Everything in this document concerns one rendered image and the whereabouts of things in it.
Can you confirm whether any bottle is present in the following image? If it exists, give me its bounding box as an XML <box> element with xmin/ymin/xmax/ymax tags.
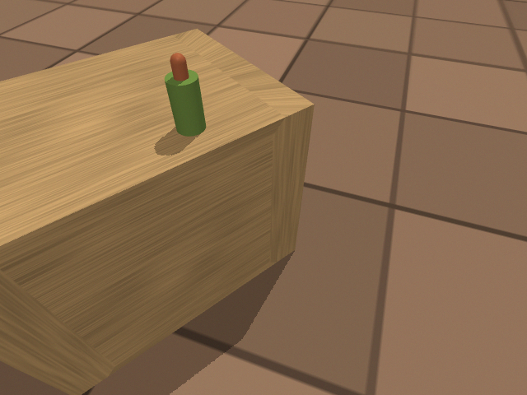
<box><xmin>165</xmin><ymin>53</ymin><xmax>206</xmax><ymax>137</ymax></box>

